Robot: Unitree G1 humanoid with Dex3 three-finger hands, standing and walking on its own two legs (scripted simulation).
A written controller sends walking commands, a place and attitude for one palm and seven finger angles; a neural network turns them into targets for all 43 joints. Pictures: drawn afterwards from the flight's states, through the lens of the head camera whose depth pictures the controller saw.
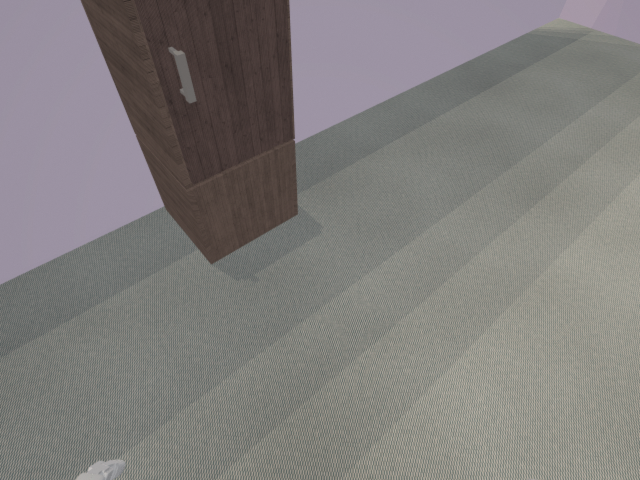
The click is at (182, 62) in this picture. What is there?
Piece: cupboard door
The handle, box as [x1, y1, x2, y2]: [168, 47, 196, 102]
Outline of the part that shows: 169,47 169,51 175,57 183,87 180,89 180,92 185,96 188,102 195,101 196,100 184,53 180,50 177,51 172,47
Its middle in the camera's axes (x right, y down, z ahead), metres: -0.35 -0.40 +0.95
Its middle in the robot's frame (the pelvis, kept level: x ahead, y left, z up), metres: +0.97 +0.40 +0.01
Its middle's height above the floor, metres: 0.78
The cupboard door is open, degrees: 0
